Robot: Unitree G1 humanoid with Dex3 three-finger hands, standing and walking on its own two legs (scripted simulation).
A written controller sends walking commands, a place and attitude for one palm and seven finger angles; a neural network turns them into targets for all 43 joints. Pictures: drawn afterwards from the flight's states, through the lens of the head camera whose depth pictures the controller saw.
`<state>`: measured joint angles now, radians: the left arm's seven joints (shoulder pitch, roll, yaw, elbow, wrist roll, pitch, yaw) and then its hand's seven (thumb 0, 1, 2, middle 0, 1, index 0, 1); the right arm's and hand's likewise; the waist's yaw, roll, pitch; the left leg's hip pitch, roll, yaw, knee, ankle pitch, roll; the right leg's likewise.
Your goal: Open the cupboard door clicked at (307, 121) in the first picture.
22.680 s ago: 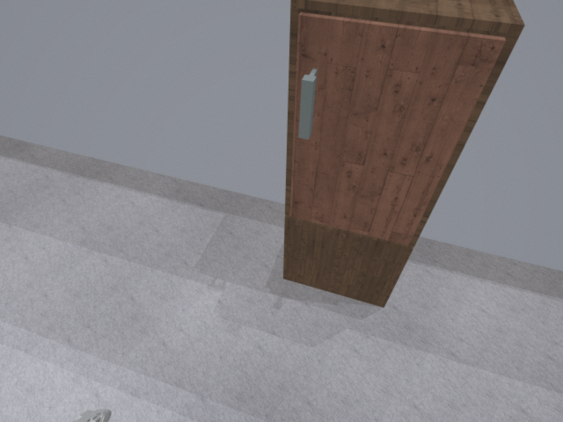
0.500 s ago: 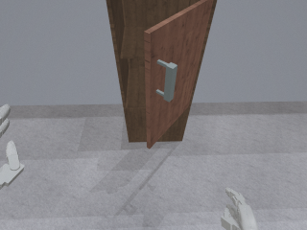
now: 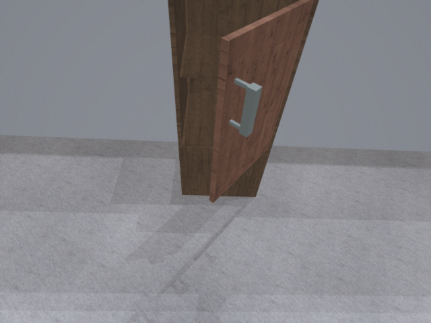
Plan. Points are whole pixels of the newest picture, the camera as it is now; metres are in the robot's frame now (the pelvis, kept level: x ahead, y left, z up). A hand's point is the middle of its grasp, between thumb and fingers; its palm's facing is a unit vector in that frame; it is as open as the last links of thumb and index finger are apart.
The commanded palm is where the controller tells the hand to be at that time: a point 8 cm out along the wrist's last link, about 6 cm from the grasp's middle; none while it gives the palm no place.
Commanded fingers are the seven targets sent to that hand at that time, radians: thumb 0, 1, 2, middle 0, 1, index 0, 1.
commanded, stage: let the arm hang, fingers relaxed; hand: left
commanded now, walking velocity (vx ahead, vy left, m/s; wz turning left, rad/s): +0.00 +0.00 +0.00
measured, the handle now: (242, 107) +0.58 -0.03 +0.08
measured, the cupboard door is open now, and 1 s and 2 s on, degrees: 50 50 50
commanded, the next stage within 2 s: look to check the result in 0.72 s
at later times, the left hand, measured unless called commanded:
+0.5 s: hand out of the picture -0.03 +0.16 -0.18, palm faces +0.06 -0.99 -0.16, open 7.4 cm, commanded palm none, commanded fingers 0.00 0.90 0.90 -0.20 -0.30 -0.20 -0.30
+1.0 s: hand out of the picture -0.02 +0.17 -0.17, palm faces +0.05 -0.99 -0.17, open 7.4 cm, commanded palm none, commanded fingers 0.00 0.90 0.90 -0.20 -0.30 -0.20 -0.30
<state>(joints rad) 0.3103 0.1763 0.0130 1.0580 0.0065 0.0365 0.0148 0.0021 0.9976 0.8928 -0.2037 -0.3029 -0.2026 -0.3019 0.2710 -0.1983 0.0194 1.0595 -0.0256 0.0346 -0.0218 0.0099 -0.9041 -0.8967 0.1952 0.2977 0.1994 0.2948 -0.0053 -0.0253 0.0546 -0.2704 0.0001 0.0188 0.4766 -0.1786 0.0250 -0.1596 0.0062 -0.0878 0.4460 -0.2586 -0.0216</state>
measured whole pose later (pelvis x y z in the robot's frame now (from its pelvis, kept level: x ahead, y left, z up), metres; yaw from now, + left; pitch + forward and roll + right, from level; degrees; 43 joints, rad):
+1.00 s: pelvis +0.01 +0.01 +0.00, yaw -1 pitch -2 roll +0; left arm 0.32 0.11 0.02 1.16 0.01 0.00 0.03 0.00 0.91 0.89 -0.20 -0.30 -0.20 -0.30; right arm 0.30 -0.12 0.01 1.15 -0.02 0.01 -0.04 0.01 -0.90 -0.90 0.19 0.30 0.20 0.29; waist -0.01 0.01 0.05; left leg -0.23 -0.02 0.04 0.43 -0.18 0.04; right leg -0.14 -0.02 -0.07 0.42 -0.26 0.00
